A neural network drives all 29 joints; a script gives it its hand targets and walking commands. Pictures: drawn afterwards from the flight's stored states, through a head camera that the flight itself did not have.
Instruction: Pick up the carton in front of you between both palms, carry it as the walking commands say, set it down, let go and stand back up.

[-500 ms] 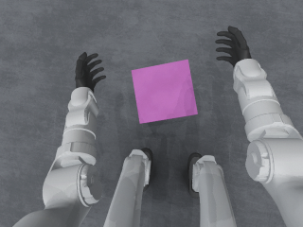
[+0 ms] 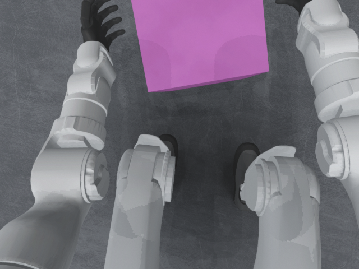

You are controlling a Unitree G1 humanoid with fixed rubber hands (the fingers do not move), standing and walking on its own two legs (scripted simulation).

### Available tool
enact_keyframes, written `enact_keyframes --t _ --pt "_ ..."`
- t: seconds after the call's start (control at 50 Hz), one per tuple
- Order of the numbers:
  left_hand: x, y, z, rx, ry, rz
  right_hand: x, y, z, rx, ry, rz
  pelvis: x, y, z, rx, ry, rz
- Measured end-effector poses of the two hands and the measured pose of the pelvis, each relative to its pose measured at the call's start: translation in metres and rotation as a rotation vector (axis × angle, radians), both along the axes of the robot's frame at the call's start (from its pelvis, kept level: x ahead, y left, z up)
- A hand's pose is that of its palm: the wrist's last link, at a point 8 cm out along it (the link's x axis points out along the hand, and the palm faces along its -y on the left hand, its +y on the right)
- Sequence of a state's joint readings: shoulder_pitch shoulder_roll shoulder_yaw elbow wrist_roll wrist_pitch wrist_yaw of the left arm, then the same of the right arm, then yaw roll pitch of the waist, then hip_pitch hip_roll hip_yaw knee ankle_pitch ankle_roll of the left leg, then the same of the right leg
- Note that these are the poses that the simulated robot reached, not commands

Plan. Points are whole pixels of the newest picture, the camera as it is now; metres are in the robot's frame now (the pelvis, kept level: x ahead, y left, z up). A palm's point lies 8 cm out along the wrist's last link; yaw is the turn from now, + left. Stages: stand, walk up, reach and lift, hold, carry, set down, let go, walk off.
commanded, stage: reach and lift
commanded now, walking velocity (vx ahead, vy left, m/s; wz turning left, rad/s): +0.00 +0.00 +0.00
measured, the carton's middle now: (199, 38) +0.52 +0.03 -0.27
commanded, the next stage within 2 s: none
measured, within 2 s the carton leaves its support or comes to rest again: leaves its support in 0.92 s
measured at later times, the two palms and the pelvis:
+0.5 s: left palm (111, 42) +0.50 +0.20 -0.20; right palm (295, 4) +0.56 -0.14 -0.21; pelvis +0.01 +0.00 -0.03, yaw +1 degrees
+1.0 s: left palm (118, 30) +0.51 +0.18 -0.18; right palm (286, 2) +0.56 -0.12 -0.19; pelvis +0.01 +0.00 -0.03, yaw +0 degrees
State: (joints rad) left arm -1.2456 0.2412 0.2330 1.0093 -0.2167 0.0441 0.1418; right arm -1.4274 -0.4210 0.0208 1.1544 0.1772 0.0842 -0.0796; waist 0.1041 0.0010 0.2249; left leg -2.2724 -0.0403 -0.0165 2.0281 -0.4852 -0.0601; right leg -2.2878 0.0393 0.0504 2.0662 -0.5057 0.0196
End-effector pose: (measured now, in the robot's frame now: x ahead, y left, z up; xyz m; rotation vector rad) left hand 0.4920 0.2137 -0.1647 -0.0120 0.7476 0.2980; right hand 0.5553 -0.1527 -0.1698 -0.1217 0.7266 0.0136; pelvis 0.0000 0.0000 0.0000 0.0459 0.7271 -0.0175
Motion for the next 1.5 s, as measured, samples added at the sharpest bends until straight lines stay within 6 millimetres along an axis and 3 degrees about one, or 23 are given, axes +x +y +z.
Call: enact_keyframes --t 0.12,0.22,0.34,0.52,0.64,0.96,1.04,1.14,1.32,1.5 --pt "0.002 -0.003 -0.036 0.005 0.027 -0.014 0.000 0.001 -0.036 0.007 0.012 -0.006 0.000 0.002 -0.019 -0.001 -0.042 -0.003" --pt "0.010 0.000 -0.040 0.013 0.019 -0.007 0.002 0.002 -0.049 0.007 0.000 0.011 0.006 0.003 -0.026 0.000 -0.066 0.005" --pt "0.014 -0.009 -0.036 0.004 0.007 -0.005 0.012 0.006 -0.041 0.011 -0.027 0.033 0.012 0.002 -0.029 0.005 -0.057 0.014" --pt "0.006 -0.012 -0.034 -0.001 0.013 -0.004 0.007 0.014 -0.036 0.015 -0.004 0.040 0.010 -0.002 -0.026 0.008 -0.038 0.014" --pt "0.015 -0.031 -0.029 -0.018 -0.003 -0.047 0.005 0.035 -0.035 0.037 -0.005 0.066 0.005 -0.002 -0.022 0.006 -0.046 0.015" --pt "0.023 -0.035 -0.018 -0.033 0.011 -0.004 0.007 0.033 -0.026 -0.002 0.033 0.047 0.010 -0.005 -0.033 0.009 -0.065 0.005" --pt "0.020 -0.038 -0.001 -0.046 -0.037 0.027 0.004 0.031 -0.007 0.015 -0.006 0.025 0.013 -0.004 -0.033 0.003 -0.058 -0.001" --pt "0.010 -0.045 0.042 -0.064 -0.096 0.028 -0.006 0.024 0.042 0.042 -0.059 -0.012 0.012 -0.001 -0.021 -0.003 -0.047 -0.011" --pt "-0.008 -0.050 0.126 -0.067 -0.071 0.002 -0.032 0.018 0.130 0.051 -0.033 -0.059 0.007 0.000 0.032 -0.003 -0.010 -0.024" --pt "-0.012 -0.049 0.184 -0.056 -0.076 -0.024 -0.041 0.018 0.188 0.047 -0.040 -0.075 0.008 -0.001 0.079 -0.013 0.017 -0.018"
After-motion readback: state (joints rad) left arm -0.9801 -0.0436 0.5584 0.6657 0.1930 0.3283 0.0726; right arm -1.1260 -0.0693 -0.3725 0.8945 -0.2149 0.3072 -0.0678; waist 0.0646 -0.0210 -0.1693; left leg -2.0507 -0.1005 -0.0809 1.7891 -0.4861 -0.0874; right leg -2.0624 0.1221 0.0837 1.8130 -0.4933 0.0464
